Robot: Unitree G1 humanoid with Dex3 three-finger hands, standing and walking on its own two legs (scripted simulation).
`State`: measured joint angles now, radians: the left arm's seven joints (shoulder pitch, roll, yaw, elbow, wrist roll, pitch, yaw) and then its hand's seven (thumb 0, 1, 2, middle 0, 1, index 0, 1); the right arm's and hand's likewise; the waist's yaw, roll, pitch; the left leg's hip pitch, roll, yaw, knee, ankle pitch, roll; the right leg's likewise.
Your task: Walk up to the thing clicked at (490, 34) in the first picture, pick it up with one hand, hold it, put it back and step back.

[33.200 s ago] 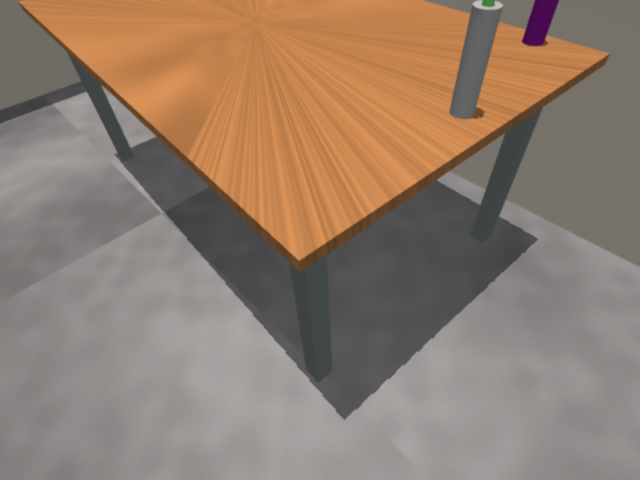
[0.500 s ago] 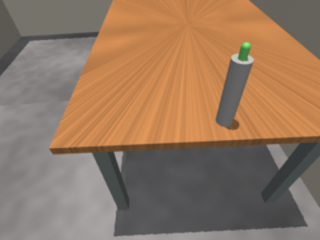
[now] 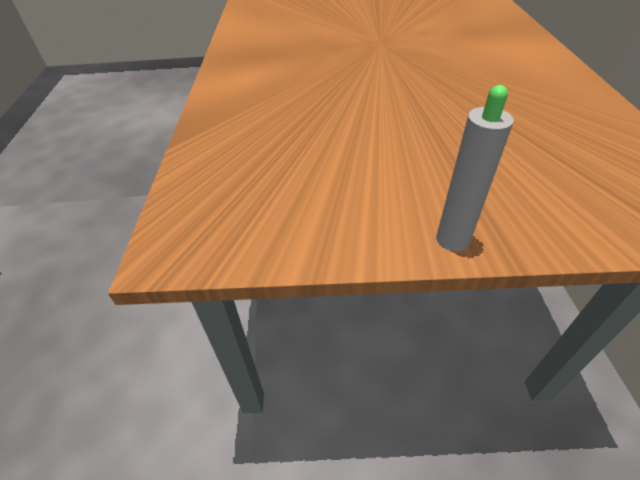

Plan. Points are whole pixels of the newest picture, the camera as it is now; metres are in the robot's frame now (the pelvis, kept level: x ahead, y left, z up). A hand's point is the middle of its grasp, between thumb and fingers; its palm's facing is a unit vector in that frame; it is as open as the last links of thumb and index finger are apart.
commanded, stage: home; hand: right
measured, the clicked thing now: (472, 175) +0.51 -0.19 +0.12
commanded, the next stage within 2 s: stand in 0.70 s
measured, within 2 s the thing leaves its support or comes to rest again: neither
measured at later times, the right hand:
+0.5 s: hand out of the picture +0.10 -0.25 -0.15, palm faces -0.03 +0.93 -0.37, open 17.4 cm
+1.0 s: hand out of the picture +0.10 -0.25 -0.15, palm faces -0.03 +0.93 -0.36, open 15.4 cm
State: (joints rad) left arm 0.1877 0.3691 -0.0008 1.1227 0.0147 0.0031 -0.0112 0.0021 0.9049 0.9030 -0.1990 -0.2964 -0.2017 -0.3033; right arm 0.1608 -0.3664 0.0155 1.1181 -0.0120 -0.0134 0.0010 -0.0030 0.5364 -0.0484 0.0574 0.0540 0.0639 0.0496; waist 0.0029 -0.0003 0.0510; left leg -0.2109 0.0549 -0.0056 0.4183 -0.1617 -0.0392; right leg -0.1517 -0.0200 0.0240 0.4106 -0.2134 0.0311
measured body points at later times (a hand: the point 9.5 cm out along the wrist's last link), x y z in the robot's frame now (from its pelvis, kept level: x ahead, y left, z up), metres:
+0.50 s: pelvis +0.03 +0.01 +0.00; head +0.04 +0.01 +0.45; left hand +0.10 +0.31 -0.13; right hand +0.10 -0.30 -0.12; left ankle +0.04 +0.15 -0.74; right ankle +0.01 -0.14 -0.74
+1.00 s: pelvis +0.03 +0.01 +0.00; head +0.04 +0.01 +0.45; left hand +0.09 +0.31 -0.13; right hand +0.10 -0.30 -0.13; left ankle +0.04 +0.15 -0.74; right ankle +0.01 -0.14 -0.74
